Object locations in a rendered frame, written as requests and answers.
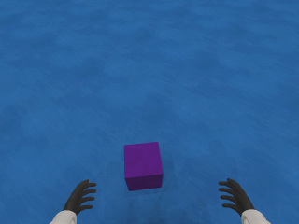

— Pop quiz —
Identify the left robot hand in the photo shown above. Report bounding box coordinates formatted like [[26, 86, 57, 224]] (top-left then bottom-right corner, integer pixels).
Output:
[[63, 179, 97, 216]]

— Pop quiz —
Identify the right robot hand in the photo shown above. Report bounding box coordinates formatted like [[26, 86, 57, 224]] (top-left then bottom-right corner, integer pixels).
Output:
[[218, 178, 255, 218]]

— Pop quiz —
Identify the robot left forearm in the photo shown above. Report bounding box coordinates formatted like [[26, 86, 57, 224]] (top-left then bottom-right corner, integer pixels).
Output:
[[50, 210, 77, 224]]

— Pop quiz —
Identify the carton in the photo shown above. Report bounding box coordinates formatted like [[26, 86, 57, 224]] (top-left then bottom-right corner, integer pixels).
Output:
[[123, 142, 164, 191]]

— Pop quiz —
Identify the robot right forearm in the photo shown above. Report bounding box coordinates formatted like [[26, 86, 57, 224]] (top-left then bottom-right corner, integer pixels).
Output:
[[241, 209, 271, 224]]

